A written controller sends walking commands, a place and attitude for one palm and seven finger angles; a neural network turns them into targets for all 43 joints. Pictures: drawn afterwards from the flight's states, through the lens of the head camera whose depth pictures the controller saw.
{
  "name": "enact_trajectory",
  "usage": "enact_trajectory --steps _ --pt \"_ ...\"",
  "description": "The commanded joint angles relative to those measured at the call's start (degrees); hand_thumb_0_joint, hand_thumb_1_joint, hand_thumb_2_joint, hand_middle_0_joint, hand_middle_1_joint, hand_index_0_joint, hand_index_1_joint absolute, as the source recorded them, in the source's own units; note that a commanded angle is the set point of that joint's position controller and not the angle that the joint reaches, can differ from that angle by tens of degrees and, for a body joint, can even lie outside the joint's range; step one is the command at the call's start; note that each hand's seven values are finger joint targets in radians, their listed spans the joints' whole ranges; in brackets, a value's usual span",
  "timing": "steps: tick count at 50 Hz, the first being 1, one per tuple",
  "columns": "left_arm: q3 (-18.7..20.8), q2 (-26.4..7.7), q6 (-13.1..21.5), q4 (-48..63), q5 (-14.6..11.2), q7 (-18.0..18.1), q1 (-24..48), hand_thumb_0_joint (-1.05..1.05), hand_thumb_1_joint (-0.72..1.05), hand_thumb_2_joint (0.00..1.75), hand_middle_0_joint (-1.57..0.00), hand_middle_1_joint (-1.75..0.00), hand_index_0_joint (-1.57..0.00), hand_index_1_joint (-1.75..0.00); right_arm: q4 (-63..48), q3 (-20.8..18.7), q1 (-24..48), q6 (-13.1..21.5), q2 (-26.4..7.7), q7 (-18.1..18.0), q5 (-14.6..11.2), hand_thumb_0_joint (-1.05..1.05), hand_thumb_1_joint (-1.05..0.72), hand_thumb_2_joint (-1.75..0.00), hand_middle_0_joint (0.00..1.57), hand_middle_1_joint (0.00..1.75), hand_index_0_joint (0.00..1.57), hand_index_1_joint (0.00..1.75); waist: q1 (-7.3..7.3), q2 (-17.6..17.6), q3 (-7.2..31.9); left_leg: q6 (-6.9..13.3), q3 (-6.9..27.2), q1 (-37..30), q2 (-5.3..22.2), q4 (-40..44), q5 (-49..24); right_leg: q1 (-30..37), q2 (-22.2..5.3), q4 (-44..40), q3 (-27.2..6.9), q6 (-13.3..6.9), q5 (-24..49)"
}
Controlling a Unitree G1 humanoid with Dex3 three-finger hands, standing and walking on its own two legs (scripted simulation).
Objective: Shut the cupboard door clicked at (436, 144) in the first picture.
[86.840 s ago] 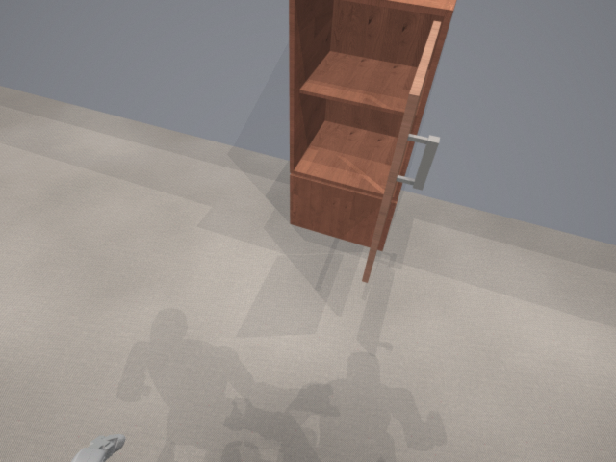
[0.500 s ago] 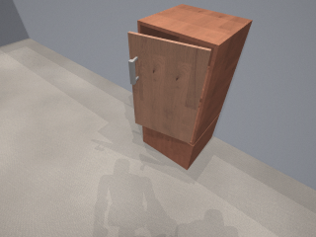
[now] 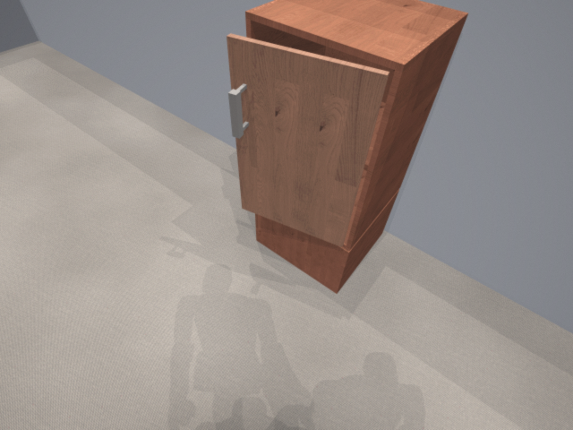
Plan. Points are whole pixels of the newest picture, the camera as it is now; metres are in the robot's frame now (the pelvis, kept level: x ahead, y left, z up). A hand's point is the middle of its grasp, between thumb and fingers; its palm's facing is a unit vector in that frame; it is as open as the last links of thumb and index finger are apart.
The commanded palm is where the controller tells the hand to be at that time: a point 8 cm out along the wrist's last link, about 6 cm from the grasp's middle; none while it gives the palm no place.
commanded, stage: look to check the result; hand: left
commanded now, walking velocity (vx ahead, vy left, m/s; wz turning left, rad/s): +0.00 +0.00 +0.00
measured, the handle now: (240, 111) +0.85 +0.16 -0.02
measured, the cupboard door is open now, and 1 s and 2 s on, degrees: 12 12 12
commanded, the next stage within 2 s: walk to a spot facing it in 0.28 s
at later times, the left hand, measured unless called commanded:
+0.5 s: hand out of the picture -0.04 +0.17 -0.18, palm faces +0.04 -0.98 -0.17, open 7.3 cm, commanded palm none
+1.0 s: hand out of the picture +0.06 +0.26 -0.16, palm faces +0.29 -0.92 -0.27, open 7.3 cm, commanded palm none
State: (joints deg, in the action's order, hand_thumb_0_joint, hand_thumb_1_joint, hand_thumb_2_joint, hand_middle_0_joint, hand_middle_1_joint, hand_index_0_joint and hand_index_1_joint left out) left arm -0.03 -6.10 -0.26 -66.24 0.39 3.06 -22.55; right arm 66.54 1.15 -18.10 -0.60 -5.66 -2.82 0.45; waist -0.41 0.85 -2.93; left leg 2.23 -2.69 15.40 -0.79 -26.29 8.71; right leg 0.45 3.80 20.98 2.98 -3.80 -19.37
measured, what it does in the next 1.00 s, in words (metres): lifts its right foot, turning left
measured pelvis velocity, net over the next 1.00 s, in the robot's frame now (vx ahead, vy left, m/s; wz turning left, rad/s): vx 0.01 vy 0.02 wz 0.30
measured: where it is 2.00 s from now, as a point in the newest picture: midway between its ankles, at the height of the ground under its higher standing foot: outside the picture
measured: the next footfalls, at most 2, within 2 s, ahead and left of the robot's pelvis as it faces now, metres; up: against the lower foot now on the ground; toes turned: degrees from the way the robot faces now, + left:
right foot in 1.18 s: +0.11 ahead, -0.13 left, +0.00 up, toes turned +25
left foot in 1.54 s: +0.00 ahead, +0.09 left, +0.00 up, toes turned +45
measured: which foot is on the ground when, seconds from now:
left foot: down 0.00-1.00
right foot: down 0.00-0.78, up 0.80-1.00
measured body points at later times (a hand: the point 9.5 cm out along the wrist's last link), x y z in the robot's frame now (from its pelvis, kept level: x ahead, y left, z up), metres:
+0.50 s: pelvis +0.01 +0.01 +0.00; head +0.02 +0.01 +0.45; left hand -0.04 +0.22 -0.16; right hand +0.00 -0.21 -0.16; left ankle +0.06 +0.10 -0.74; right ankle -0.08 -0.07 -0.74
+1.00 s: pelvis +0.01 +0.02 -0.01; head +0.06 +0.04 +0.44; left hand +0.05 +0.30 -0.14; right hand +0.12 -0.21 -0.15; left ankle +0.04 +0.12 -0.74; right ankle +0.04 -0.13 -0.68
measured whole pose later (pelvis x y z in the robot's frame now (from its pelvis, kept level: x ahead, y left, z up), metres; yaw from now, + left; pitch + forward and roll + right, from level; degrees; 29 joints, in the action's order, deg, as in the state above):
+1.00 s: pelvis +0.01 +0.02 -0.01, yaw +17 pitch +1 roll -1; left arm 4.3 -13.2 -2.8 -51.0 1.5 1.2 -6.7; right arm 55.3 -2.3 -12.7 -1.8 -12.3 -0.8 1.9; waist -2.1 -0.8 -6.0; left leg 2.9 1.6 20.7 -2.6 -30.6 10.6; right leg -26.4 -2.8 58.3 -0.7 2.2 -24.6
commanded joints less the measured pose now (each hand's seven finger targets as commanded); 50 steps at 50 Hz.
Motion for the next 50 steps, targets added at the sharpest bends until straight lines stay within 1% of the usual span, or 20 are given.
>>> enact_trajectory --steps 1,12,20,25,27,29,32,33,34,36,37,38,39,40,41,42,43,45,48,50 --pt "0.6 -3.9 0.5 -0.1 -0.1 0.0 -6.9 0.0 0.9 0.9 -0.2 -0.3 -0.2 -0.3 -1.2 -1.1 -3.8 0.5 -6.1 -0.6 0.2 0.0 -0.9 -0.9 0.2 0.3 0.2 0.3 0.17 -0.9 -3.4 1.3 7.5 -6.2 6.4 3.4 -8.5 -10.2 -9.4 -5.4 -6.3 0.9 10.4" --pt "0.5 -4.7 0.4 -0.5 0.1 -0.3 -6.8 0.0 0.9 0.9 -0.2 -0.3 -0.2 -0.3 -1.4 -1.2 -2.4 0.3 -7.4 -0.3 0.3 0.0 -0.9 -0.9 0.2 0.3 0.2 0.3 0.02 -1.0 -5.1 1.1 8.4 -6.6 6.3 6.6 -3.2 -12.0 -9.1 -5.4 -6.3 0.3 4.7" --pt "0.8 -6.0 0.6 -0.1 0.2 -0.3 -6.2 0.0 0.9 0.9 -0.2 -0.3 -0.2 -0.3 -1.7 -1.3 -1.4 0.8 -8.4 -0.2 0.2 0.0 -0.9 -0.9 0.2 0.3 0.2 0.3 0.24 -0.6 -2.9 1.4 8.3 -8.1 6.4 6.3 -6.7 -10.7 -9.4 -5.3 -6.2 0.6 7.4" --pt "2.1 -7.2 -0.4 2.0 0.2 0.0 -5.0 0.0 0.9 0.9 -0.2 -0.3 -0.2 -0.3 -3.2 -1.9 -0.8 -0.3 -8.5 0.2 0.3 0.0 -0.9 -0.9 0.2 0.3 0.2 0.3 0.56 -0.6 -4.5 1.5 9.6 -0.3 5.4 2.2 -6.3 -9.0 -11.0 -0.5 -3.5 0.2 7.2" --pt "2.9 -8.2 -0.7 3.3 0.4 0.0 -4.0 0.0 0.9 0.9 -0.2 -0.3 -0.2 -0.3 -4.5 -2.5 0.0 -0.7 -8.9 0.4 0.4 0.0 -0.9 -0.9 0.2 0.3 0.2 0.3 0.58 0.8 -4.1 1.4 9.6 3.1 4.5 -1.0 -5.3 -8.1 -12.9 0.6 -3.8 -1.0 8.7" --pt "3.7 -9.6 -0.8 4.9 0.7 0.1 -2.6 0.0 0.9 0.9 -0.2 -0.3 -0.2 -0.3 -5.8 -3.1 0.5 -1.2 -8.7 0.7 0.5 0.0 -0.9 -0.9 0.2 0.3 0.2 0.3 0.49 4.3 -2.8 0.4 6.5 5.8 2.5 -8.4 -3.5 -7.0 -17.8 0.4 -5.5 -3.5 13.3" --pt "4.4 -11.5 -0.6 7.9 1.3 0.1 1.7 0.0 0.9 0.9 -0.2 -0.3 -0.2 -0.3 -8.3 -4.2 3.2 -2.1 -8.5 1.3 0.8 0.0 -0.9 -0.9 0.2 0.3 0.2 0.3 0.18 5.8 -5.5 -1.7 2.1 12.5 1.9 -26.9 17.0 -7.8 -25.2 0.1 -6.4 -8.7 29.9" --pt "4.6 -11.9 -0.7 8.8 1.7 0.3 2.7 0.0 0.9 0.9 -0.2 -0.3 -0.2 -0.3 -9.2 -4.4 3.4 -2.2 -8.8 1.4 0.7 0.0 -0.9 -0.9 0.2 0.3 0.2 0.3 -0.1 5.1 -5.6 -1.8 2.1 14.0 2.6 -29.9 20.0 -7.2 -26.4 0.8 -6.0 -9.3 33.8" --pt "5.2 -13.1 -0.5 9.6 1.8 0.3 4.5 0.0 0.9 0.9 -0.2 -0.3 -0.2 -0.3 -10.2 -4.4 4.5 -2.2 -8.6 1.7 0.6 0.0 -0.9 -0.9 0.2 0.3 0.2 0.3 -0.59 4.1 -7.5 -2.0 1.9 14.9 4.1 -27.4 21.5 -6.5 -26.7 2.7 -4.0 -9.1 38.4" --pt "5.9 -15.2 -0.2 10.7 1.5 0.1 5.1 0.0 0.9 0.9 -0.2 -0.3 -0.2 -0.3 -10.5 -4.4 1.9 -1.9 -8.8 1.9 0.8 0.0 -0.9 -0.9 0.2 0.3 0.2 0.3 -1.94 2.1 -4.4 -1.9 -1.0 10.0 3.4 -15.0 15.2 -3.0 -24.1 14.1 1.5 -5.3 48.2" --pt "6.0 -15.4 -0.1 11.0 1.0 -0.2 4.8 0.0 0.9 0.9 -0.2 -0.3 -0.2 -0.3 -9.8 -4.5 -2.4 -1.6 -9.6 2.0 1.2 0.0 -0.9 -0.9 0.2 0.3 0.2 0.3 -3.49 0.2 -1.1 -1.1 -1.8 2.3 1.6 -8.2 3.9 -5.5 -21.0 23.2 5.1 -1.9 46.3" --pt "6.0 -13.9 -0.4 12.1 0.3 -0.7 3.8 0.0 0.9 0.9 -0.2 -0.3 -0.2 -0.3 -9.4 -5.1 -6.3 -0.9 -12.7 2.0 1.6 0.0 -0.9 -0.9 0.2 0.3 0.2 0.3 -4.3 -11.1 1.5 3.8 11.5 -5.4 8.1 -1.1 -20.2 -15.4 -14.3 35.9 7.6 2.9 30.0" --pt "5.0 -11.2 -0.5 14.6 -0.6 -0.8 4.7 0.0 0.9 0.9 -0.2 -0.3 -0.2 -0.3 -9.5 -5.7 -8.3 -0.5 -17.2 1.4 1.4 0.0 -0.9 -0.9 0.2 0.3 0.2 0.3 -3.85 -23.8 3.9 13.0 33.0 -11.4 21.3 3.0 -46.3 -28.5 -6.0 48.6 4.3 5.6 -16.0" --pt "4.9 -12.1 -1.2 15.8 0.1 -0.5 8.0 0.0 0.9 0.9 -0.2 -0.3 -0.2 -0.3 -8.8 -5.8 -8.1 -0.9 -17.8 1.2 1.0 0.0 -0.9 -0.9 0.2 0.3 0.2 0.3 -4.27 -13.4 5.7 13.8 32.0 -7.4 22.6 6.5 -29.0 -26.2 -7.0 50.0 -3.5 4.2 -18.9" --pt "5.3 -11.6 -1.5 16.2 0.5 -0.5 9.4 0.0 0.9 0.9 -0.2 -0.3 -0.2 -0.3 -10.2 -6.1 -4.7 -0.9 -17.8 1.3 1.3 0.0 -0.9 -0.9 0.2 0.3 0.2 0.3 -2.98 -8.2 2.5 11.3 30.1 -1.9 20.4 9.5 -6.9 -26.1 -8.5 48.8 -3.9 3.8 -15.3" --pt "5.5 -11.5 -1.7 16.3 0.7 -0.8 11.1 0.0 0.9 0.9 -0.2 -0.3 -0.2 -0.3 -12.2 -6.0 -1.2 -0.7 -17.3 1.2 1.5 0.0 -0.9 -0.9 0.2 0.3 0.2 0.3 -2.31 -8.4 0.2 9.7 30.7 3.3 18.7 11.2 4.6 -27.3 -9.0 48.0 -4.4 4.3 -11.6" --pt "5.4 -12.0 -1.7 16.6 1.0 -1.2 12.3 0.0 0.9 0.9 -0.2 -0.3 -0.2 -0.3 -13.0 -5.6 0.9 -0.5 -16.6 1.1 1.7 0.0 -0.9 -0.9 0.2 0.3 0.2 0.3 -1.46 -6.0 -1.1 8.5 29.4 5.5 16.9 12.0 8.3 -27.5 -9.0 47.0 -4.9 4.8 -8.2" --pt "5.6 -11.1 -1.7 16.7 1.1 -1.7 11.4 0.0 0.9 0.9 -0.2 -0.3 -0.2 -0.3 -13.7 -5.7 2.9 -0.3 -16.6 1.0 1.8 0.0 -0.9 -0.9 0.2 0.3 0.2 0.3 -0.51 -5.4 0.1 7.5 26.0 4.8 14.5 11.7 6.9 -27.3 -8.3 43.1 -4.6 5.6 -5.0" --pt "5.3 -10.9 -1.7 17.6 1.1 -1.9 11.4 0.0 0.9 0.9 -0.2 -0.3 -0.2 -0.3 -14.7 -6.3 3.3 -0.4 -18.2 1.1 1.7 0.0 -0.9 -0.9 0.2 0.3 0.2 0.3 -0.49 -4.0 4.1 7.5 24.8 1.3 12.7 10.3 4.8 -26.4 -6.6 36.2 -3.6 6.3 -4.6" --pt "5.3 -10.7 -1.8 18.6 1.1 -1.9 12.1 0.0 0.9 0.9 -0.2 -0.3 -0.2 -0.3 -15.2 -6.9 3.8 -0.8 -18.9 1.5 1.7 0.0 -0.9 -0.9 0.2 0.3 0.2 0.3 -0.78 -6.4 5.1 7.1 24.3 0.6 11.8 10.2 5.9 -26.1 -5.7 33.2 -3.0 6.7 -4.5"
